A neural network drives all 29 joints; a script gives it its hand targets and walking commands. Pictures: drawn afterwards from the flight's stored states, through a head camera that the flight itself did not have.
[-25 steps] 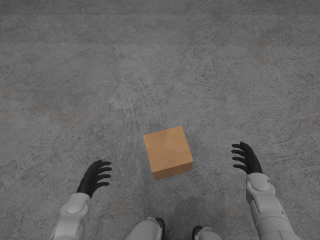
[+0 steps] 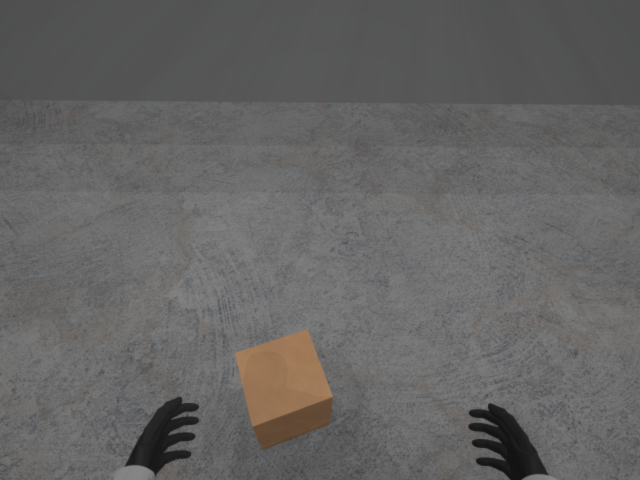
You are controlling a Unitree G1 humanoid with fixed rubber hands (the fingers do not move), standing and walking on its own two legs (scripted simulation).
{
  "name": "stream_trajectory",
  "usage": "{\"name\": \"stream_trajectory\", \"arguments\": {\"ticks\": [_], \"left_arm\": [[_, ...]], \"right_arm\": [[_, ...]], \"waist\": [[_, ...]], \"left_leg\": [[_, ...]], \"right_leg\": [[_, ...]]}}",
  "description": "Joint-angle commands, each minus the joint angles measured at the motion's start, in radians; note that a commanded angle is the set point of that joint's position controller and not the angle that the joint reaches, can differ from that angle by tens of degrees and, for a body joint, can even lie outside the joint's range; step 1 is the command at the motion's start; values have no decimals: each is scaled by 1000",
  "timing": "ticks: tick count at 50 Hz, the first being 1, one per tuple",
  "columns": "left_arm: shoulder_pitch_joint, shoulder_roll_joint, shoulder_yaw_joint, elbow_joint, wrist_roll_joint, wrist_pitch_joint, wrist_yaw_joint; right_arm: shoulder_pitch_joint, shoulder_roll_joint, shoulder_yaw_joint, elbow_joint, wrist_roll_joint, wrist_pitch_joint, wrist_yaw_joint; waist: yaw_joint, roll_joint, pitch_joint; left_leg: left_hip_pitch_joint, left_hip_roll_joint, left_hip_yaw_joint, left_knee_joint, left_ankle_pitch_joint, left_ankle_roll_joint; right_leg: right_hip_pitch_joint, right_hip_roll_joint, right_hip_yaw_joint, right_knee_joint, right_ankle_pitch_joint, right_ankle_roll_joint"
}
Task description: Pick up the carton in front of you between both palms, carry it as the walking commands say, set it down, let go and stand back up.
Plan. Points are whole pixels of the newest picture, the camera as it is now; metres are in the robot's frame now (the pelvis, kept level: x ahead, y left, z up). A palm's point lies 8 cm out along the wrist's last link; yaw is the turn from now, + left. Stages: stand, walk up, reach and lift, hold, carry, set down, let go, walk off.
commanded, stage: let go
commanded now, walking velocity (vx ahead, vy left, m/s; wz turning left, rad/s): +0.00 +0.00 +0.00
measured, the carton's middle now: (284, 390) +0.45 +0.11 -0.65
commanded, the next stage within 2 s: stand in 0.32 s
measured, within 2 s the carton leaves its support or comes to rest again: neither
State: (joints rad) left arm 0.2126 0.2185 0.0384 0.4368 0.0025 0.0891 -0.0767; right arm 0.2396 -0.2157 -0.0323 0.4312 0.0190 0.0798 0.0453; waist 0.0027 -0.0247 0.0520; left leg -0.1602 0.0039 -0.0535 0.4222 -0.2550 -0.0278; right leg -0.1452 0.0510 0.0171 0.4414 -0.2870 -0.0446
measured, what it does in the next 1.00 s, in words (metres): shifts its weight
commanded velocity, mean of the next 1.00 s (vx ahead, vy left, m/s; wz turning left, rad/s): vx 0.00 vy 0.00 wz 0.00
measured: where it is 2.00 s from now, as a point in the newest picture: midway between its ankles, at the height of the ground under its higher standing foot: outside the picture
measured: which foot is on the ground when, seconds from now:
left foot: down 0.00-1.00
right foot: down 0.00-1.00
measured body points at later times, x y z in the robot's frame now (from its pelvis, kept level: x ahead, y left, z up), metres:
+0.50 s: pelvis -0.02 +0.04 -0.01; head -0.01 +0.06 +0.44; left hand +0.15 +0.31 -0.09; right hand +0.13 -0.23 -0.09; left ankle -0.02 +0.14 -0.74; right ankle -0.03 -0.09 -0.74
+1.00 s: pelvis +0.02 +0.05 +0.00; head +0.03 +0.07 +0.44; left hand +0.18 +0.33 -0.11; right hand +0.14 -0.25 -0.10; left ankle -0.02 +0.14 -0.74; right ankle -0.03 -0.09 -0.74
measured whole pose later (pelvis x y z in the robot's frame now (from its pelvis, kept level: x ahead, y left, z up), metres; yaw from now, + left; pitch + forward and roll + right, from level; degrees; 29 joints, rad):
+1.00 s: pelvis +0.02 +0.05 +0.00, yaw -1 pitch +0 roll +0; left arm 0.15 0.35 0.03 0.75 0.03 0.01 0.03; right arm 0.17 -0.32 -0.04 0.78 -0.03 0.01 -0.02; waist -0.01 -0.04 0.02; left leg -0.17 -0.05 -0.01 0.50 -0.32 0.04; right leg -0.15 0.00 0.06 0.48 -0.33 0.03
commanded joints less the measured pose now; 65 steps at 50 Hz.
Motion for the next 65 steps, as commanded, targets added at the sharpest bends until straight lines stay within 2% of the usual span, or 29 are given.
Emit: {"name": "stream_trajectory", "arguments": {"ticks": [1,2,10,16,17,18,19,20,22,23,26,29,31,34,38,47,59,65], "left_arm": [[-39,138,51,-139,47,58,24],[-35,139,50,-142,44,73,34],[-79,117,29,-171,24,140,45],[-99,102,10,-173,11,173,52],[-89,211,57,-38,28,68,87],[-77,220,56,-16,29,21,94],[-79,221,53,1,30,-4,93],[-81,210,50,5,34,-21,90],[-69,190,47,40,41,-53,80],[-64,186,47,58,42,-63,78],[-66,201,47,97,42,-83,76],[-60,217,43,131,37,-93,83],[-51,226,41,152,34,-94,88],[-43,234,38,181,31,-93,96],[-43,241,33,211,30,-90,103],[-61,255,25,261,30,-96,112],[-83,281,16,332,28,-108,108],[-85,290,15,369,27,-112,103]], "right_arm": [[-8,-53,-13,-51,18,-14,-3],[-17,-61,-5,-60,20,-19,-10],[-79,-84,-20,-94,-13,19,-20],[-51,-91,-43,-70,-29,52,-15],[-39,-215,-60,54,-67,6,-49],[-21,-229,-73,69,-78,-15,-57],[-24,-236,-76,85,-82,-29,-57],[-43,-229,-73,85,-83,-40,-55],[-74,-224,-64,106,-80,-64,-51],[-84,-220,-66,114,-77,-71,-51],[-94,-221,-67,141,-67,-82,-53],[-70,-242,-71,173,-60,-87,-57],[-54,-255,-72,193,-56,-86,-61],[-40,-265,-69,219,-54,-83,-65],[-42,-272,-63,246,-53,-80,-71],[-73,-273,-54,292,-50,-82,-74],[-108,-284,-43,358,-49,-88,-67],[-117,-293,-38,392,-49,-92,-64]], "waist": [[5,36,-51],[11,16,-38],[2,-22,25],[-18,3,33],[13,-121,45],[-2,-86,43],[-7,-39,43],[-6,-14,17],[1,79,-17],[3,96,-25],[7,86,-72],[-4,69,-117],[-9,64,-132],[-12,63,-141],[-12,55,-137],[-8,20,-136],[-11,18,-81],[-11,21,-58]], "left_leg": [[8,-91,64,5,130,22],[4,-89,60,8,107,25],[14,-76,44,25,31,25],[16,-57,31,-4,28,23],[-120,15,-33,25,-51,19],[-107,18,-41,22,-127,34],[-128,24,-53,8,-188,39],[-145,33,-73,-9,-220,43],[-188,51,-106,-55,-249,53],[-196,62,-115,-65,-231,56],[-152,70,-105,-28,-20,59],[-62,75,-87,21,224,55],[-16,77,-76,41,339,50],[26,79,-68,52,449,44],[47,82,-63,50,513,42],[44,79,-53,35,498,46],[26,77,-61,-29,267,50],[24,81,-68,-59,196,52]], "right_leg": [[83,-63,51,-57,363,64],[74,-66,50,-51,356,66],[14,-53,26,-50,153,49],[35,-28,-2,-37,112,44],[-118,-72,45,-21,-103,62],[-141,-83,60,-33,-210,56],[-137,-87,68,-24,-241,55],[-115,-80,74,-6,-209,47],[-73,-70,66,27,-126,43],[-48,-69,63,47,-73,42],[-7,-84,67,53,50,43],[-3,-94,69,51,178,46],[-2,-98,66,53,253,45],[1,-102,63,59,329,46],[5,-106,61,58,372,48],[35,-121,70,36,401,44],[17,-133,104,-46,267,34],[11,-137,118,-83,227,32]]}}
